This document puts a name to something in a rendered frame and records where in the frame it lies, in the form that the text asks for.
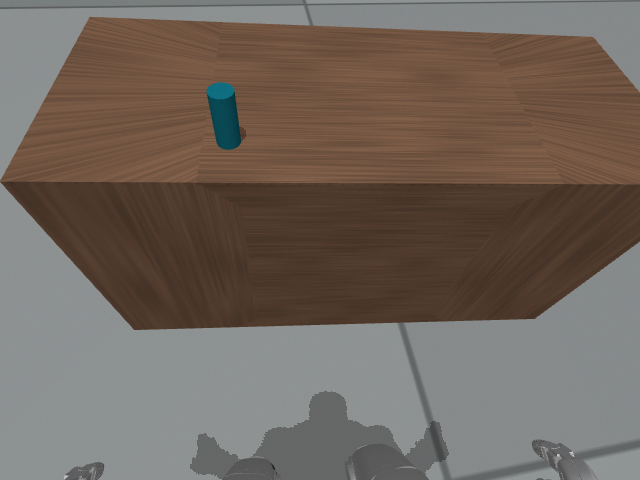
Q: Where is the right robot hand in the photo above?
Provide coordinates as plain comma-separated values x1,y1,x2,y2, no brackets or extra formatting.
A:
532,439,598,480

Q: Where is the can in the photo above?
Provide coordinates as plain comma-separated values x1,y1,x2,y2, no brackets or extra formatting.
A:
207,82,241,150

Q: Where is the left robot hand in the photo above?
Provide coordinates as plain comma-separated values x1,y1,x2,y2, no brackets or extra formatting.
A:
64,462,104,480

